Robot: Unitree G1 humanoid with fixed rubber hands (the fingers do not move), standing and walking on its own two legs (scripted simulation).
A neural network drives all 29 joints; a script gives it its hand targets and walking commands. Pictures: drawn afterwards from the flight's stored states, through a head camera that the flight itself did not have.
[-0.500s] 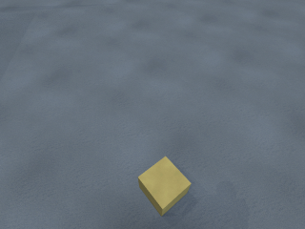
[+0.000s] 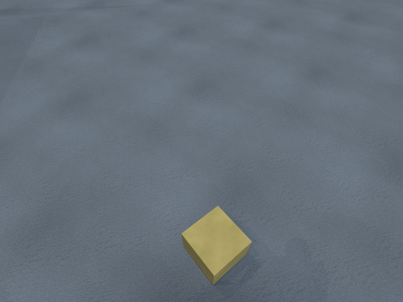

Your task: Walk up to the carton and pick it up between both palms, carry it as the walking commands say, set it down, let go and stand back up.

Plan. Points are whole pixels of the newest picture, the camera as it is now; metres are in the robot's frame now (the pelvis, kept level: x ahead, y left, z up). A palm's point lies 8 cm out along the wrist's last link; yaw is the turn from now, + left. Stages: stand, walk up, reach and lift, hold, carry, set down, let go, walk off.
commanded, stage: walk up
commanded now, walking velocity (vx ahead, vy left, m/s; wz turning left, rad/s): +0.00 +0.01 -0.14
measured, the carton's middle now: (215, 244) +0.47 -0.04 -0.68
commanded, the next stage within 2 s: none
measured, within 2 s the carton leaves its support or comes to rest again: neither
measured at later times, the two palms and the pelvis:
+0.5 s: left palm out of the picture +0.03 +0.24 -0.14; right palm out of the picture +0.05 -0.24 -0.14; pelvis +0.00 +0.00 +0.00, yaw +0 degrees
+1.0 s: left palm out of the picture +0.03 +0.24 -0.14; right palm out of the picture +0.05 -0.24 -0.14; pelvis +0.00 +0.00 +0.00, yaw +0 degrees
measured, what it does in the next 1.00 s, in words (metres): stands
